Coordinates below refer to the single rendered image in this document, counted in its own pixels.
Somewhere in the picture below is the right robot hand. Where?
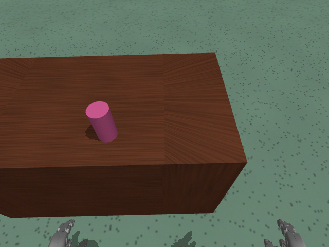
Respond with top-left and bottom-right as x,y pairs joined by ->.
264,219 -> 306,247

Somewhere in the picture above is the left robot hand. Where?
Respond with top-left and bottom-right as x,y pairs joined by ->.
48,219 -> 88,247

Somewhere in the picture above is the can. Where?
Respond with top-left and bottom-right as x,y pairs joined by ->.
86,101 -> 118,143

